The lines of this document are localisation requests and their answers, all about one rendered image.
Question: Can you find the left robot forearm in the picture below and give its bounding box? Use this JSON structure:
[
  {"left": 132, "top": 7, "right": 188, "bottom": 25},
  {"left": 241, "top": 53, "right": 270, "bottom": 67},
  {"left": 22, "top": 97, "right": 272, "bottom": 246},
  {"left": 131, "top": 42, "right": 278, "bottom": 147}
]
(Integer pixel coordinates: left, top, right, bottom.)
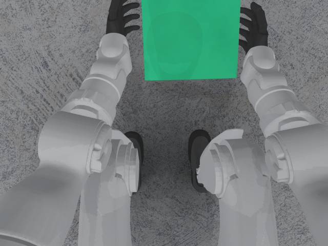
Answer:
[{"left": 38, "top": 33, "right": 132, "bottom": 156}]

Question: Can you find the left robot hand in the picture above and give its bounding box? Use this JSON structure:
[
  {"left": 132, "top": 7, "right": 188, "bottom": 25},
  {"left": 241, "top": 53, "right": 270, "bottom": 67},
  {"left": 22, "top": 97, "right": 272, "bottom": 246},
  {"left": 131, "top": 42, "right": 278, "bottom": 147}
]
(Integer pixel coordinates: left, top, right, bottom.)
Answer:
[{"left": 106, "top": 0, "right": 140, "bottom": 37}]

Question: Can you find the robot thigh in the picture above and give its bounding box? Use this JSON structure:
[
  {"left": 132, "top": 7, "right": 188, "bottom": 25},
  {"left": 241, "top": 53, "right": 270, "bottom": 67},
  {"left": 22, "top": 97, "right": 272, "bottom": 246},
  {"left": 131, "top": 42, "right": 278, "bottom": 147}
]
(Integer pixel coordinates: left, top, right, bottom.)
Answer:
[
  {"left": 204, "top": 138, "right": 278, "bottom": 246},
  {"left": 78, "top": 139, "right": 139, "bottom": 246}
]

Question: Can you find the robot left thigh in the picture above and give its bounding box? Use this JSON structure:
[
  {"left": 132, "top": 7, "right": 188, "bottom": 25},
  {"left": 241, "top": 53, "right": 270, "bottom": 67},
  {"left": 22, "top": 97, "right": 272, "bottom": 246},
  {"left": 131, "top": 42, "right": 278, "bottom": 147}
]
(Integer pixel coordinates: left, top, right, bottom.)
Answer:
[{"left": 78, "top": 139, "right": 139, "bottom": 246}]

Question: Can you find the carton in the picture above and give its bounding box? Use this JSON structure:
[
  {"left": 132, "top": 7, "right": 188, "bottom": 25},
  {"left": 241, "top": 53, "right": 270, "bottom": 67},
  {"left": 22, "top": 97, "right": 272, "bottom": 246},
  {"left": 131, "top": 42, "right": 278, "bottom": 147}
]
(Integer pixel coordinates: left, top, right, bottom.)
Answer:
[{"left": 141, "top": 0, "right": 241, "bottom": 81}]

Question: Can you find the right robot forearm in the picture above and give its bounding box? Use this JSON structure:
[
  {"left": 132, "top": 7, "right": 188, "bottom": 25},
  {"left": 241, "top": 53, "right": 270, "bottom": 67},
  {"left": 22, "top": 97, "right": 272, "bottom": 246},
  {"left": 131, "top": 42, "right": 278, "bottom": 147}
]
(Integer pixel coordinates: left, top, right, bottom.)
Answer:
[{"left": 240, "top": 46, "right": 328, "bottom": 138}]

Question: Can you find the right robot upper arm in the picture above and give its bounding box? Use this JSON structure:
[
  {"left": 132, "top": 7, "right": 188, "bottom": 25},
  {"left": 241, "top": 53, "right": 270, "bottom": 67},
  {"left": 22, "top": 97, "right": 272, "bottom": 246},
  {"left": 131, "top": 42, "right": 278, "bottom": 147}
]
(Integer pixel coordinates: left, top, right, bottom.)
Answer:
[{"left": 265, "top": 124, "right": 328, "bottom": 246}]

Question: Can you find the robot right thigh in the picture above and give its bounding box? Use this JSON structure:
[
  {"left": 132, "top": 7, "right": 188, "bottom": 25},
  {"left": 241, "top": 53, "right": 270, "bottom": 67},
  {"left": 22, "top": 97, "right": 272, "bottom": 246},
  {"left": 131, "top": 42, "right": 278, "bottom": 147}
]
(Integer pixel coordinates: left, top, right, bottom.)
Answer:
[{"left": 204, "top": 138, "right": 278, "bottom": 246}]

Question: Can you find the right robot hand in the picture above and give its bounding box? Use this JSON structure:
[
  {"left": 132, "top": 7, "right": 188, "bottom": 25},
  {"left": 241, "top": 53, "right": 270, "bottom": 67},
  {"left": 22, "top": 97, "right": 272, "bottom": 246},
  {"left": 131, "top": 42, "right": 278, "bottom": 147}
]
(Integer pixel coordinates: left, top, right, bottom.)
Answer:
[{"left": 239, "top": 2, "right": 268, "bottom": 55}]

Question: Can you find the left robot upper arm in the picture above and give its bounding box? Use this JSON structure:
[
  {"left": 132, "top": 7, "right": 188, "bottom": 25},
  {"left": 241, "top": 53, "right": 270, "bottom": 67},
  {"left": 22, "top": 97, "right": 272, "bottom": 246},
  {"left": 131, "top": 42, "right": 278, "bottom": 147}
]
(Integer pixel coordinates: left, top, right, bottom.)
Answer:
[{"left": 0, "top": 111, "right": 112, "bottom": 246}]

